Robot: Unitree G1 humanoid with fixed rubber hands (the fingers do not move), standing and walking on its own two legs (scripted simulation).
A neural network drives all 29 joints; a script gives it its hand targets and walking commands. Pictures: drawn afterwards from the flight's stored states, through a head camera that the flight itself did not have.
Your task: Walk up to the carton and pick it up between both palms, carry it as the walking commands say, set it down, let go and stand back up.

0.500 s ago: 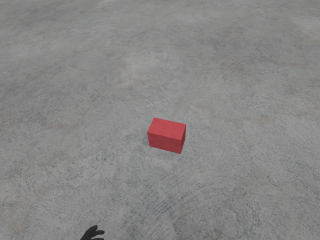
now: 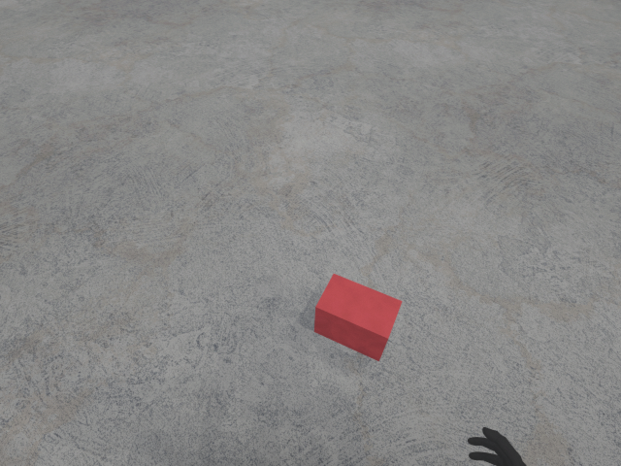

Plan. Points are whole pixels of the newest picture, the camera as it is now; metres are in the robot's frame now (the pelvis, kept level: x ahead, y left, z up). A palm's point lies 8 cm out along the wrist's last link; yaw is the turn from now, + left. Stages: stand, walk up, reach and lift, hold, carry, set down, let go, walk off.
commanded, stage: walk up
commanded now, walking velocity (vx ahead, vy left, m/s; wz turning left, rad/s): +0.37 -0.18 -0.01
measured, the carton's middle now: (356, 317) +0.69 -0.08 -0.67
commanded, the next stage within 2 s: none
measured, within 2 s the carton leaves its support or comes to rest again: neither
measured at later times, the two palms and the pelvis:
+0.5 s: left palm (226, 402) +0.23 +0.17 -0.11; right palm out of the picture +0.09 -0.31 -0.14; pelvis +0.14 -0.07 +0.01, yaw +0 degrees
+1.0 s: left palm (212, 440) +0.19 +0.18 -0.14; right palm (524, 400) +0.27 -0.27 -0.11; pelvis +0.21 -0.04 +0.02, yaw +0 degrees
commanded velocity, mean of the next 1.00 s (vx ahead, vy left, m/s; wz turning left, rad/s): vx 0.17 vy -0.04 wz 0.00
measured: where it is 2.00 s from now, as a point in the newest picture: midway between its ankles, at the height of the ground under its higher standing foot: outside the picture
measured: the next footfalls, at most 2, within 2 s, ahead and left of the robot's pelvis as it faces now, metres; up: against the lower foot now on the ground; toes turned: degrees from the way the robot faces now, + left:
right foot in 0.44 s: +0.23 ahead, -0.19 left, +0.00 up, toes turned -4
left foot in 0.86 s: +0.29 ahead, +0.07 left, +0.00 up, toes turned +5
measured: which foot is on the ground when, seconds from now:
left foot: down 0.00-0.42, up 0.44-0.84, down 0.86-1.00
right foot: up 0.00-0.42, down 0.44-1.00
